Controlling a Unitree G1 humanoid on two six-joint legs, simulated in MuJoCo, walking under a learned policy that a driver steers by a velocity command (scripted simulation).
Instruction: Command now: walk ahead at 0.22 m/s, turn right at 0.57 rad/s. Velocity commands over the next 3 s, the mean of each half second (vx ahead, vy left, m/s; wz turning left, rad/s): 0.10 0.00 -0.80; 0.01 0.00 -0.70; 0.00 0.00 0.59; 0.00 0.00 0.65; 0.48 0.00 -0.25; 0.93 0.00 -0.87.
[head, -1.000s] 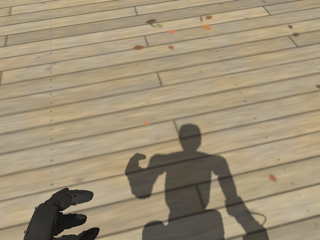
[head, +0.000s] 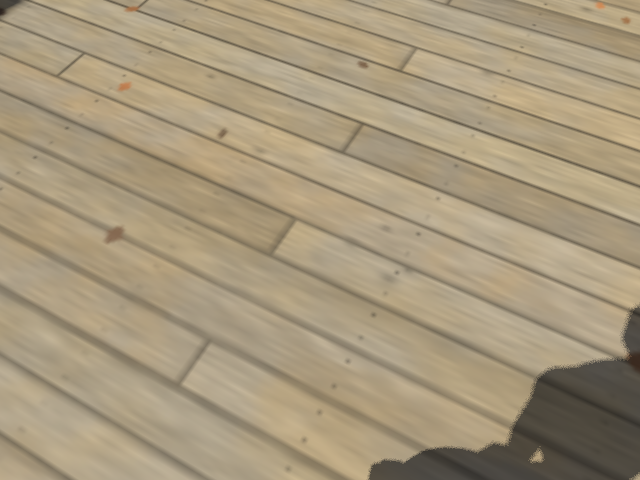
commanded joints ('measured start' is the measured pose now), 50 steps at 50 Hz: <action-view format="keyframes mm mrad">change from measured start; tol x16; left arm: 1 16 179 55 -59 10 1 1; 39 -122 118 58 -217 14 130 -41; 41 -60 337 99 -222 22 100 -10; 50 -206 55 -9 -167 27 68 37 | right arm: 1 144 -50 -4 -42 -1 26 -6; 12 -98 -61 8 -112 34 25 -30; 18 -32 -224 -29 -120 24 0 -58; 50 184 -44 -36 2 44 90 22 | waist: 1 -81 -54 -247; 15 -12 -182 -158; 18 20 191 -200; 37 -70 202 -185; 39 -12 140 -200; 41 -32 -358 -215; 50 -46 -134 -157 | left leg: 1 22 23 -1 -96 17 -28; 15 177 -44 -69 -677 77 11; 18 474 426 -494 -990 208 165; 24 358 253 -57 -877 641 191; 37 397 366 156 -758 622 153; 40 168 297 253 -453 367 25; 41 -127 134 287 -222 -262 -58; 43 -117 125 79 -57 -181 -46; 50 158 82 55 -316 52 -20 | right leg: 1 138 -241 294 -58 742 -181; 9 108 -168 469 -90 21 -104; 15 126 -130 584 -27 33 -45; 18 -182 137 191 373 -560 97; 24 -205 -31 16 810 -344 145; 38 89 -74 -139 179 -344 73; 40 355 -145 30 -106 -111 30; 41 446 -491 453 -79 398 -94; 42 394 -512 386 -40 520 -213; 50 200 -289 16 -129 249 -92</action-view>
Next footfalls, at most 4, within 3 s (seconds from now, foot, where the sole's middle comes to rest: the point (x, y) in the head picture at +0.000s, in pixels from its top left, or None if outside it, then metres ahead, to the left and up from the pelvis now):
0.34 left None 0.19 0.10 -0.77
0.80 right None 0.04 -0.07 -0.77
1.28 left None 0.13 0.09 -0.77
1.82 right None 0.14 -0.11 -0.77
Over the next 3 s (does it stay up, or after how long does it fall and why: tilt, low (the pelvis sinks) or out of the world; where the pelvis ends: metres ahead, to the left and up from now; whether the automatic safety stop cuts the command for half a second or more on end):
stays up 0.60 -0.22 0.00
